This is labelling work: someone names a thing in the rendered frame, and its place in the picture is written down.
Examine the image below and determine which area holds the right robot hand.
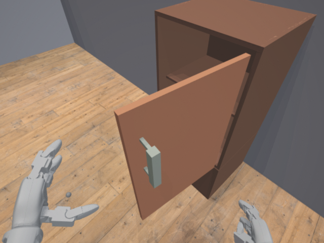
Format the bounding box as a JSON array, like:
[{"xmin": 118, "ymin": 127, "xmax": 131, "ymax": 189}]
[{"xmin": 234, "ymin": 199, "xmax": 273, "ymax": 243}]

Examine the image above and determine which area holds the handle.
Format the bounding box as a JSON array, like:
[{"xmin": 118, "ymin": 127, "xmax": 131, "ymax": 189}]
[{"xmin": 139, "ymin": 137, "xmax": 161, "ymax": 188}]

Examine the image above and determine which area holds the left robot hand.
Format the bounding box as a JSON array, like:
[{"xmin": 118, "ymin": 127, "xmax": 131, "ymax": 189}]
[{"xmin": 12, "ymin": 139, "xmax": 99, "ymax": 229}]

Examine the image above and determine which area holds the cupboard door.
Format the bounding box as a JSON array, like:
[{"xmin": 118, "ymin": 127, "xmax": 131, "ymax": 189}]
[{"xmin": 114, "ymin": 53, "xmax": 251, "ymax": 220}]

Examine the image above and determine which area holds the left robot forearm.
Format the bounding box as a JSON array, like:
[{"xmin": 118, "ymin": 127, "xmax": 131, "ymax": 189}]
[{"xmin": 2, "ymin": 226, "xmax": 43, "ymax": 243}]

